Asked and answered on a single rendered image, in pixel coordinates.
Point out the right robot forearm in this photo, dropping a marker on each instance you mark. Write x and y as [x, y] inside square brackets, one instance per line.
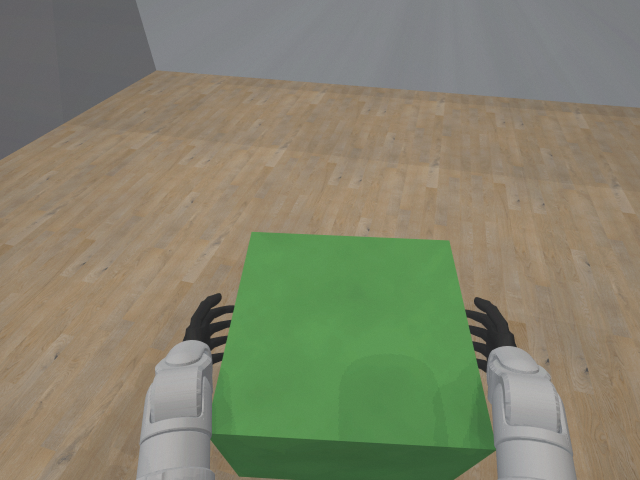
[530, 428]

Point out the right robot hand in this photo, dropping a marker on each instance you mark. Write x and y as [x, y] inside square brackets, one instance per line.
[497, 333]

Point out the left robot hand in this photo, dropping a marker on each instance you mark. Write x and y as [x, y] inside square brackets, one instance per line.
[200, 328]

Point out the carton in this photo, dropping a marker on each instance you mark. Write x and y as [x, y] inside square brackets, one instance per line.
[350, 358]

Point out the left robot forearm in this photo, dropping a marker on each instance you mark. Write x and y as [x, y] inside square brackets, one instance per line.
[177, 418]

